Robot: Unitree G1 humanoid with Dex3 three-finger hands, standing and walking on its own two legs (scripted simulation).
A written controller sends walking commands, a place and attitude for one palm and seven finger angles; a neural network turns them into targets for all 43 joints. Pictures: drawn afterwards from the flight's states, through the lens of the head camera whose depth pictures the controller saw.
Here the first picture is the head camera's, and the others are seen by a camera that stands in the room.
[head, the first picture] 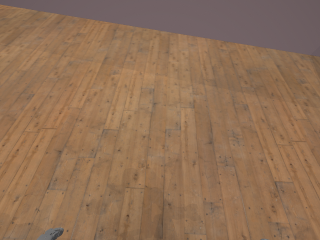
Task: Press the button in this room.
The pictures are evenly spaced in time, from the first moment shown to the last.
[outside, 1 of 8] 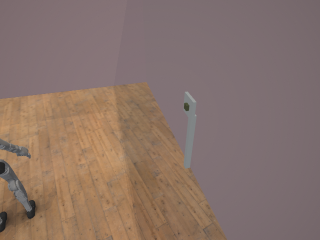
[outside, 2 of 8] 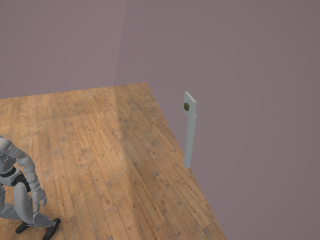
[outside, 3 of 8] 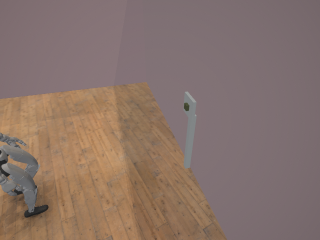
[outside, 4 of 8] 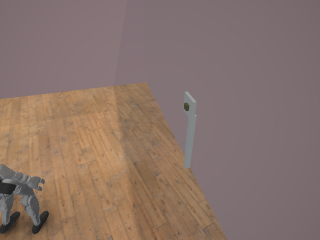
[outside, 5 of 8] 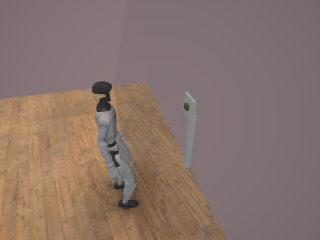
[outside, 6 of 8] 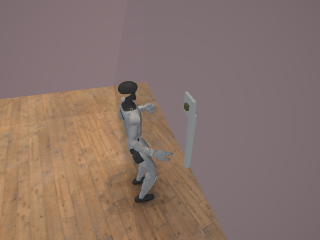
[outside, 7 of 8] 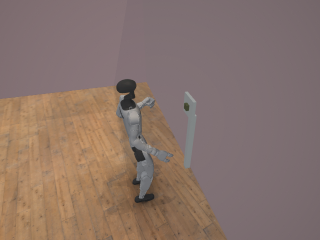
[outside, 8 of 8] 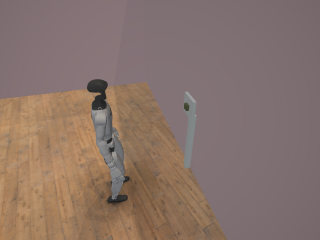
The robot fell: no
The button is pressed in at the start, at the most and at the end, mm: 0 13 0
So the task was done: yes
